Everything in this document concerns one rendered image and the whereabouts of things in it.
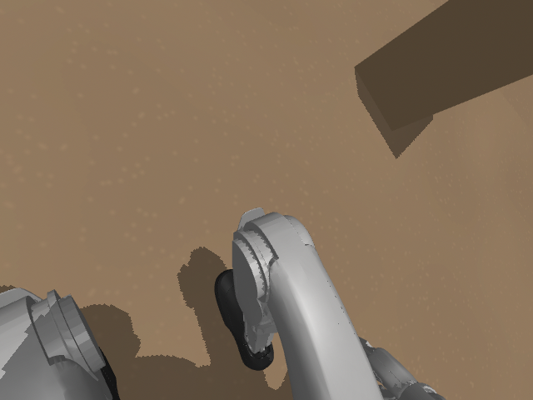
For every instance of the right robot foot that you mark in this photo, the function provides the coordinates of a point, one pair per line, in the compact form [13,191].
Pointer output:
[232,316]

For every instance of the right robot arm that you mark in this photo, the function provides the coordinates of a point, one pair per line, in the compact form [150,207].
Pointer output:
[420,391]

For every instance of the right robot hand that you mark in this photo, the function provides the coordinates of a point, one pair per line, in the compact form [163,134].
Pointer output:
[388,371]

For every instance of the left robot foot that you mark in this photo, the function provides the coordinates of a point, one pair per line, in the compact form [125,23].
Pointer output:
[110,378]

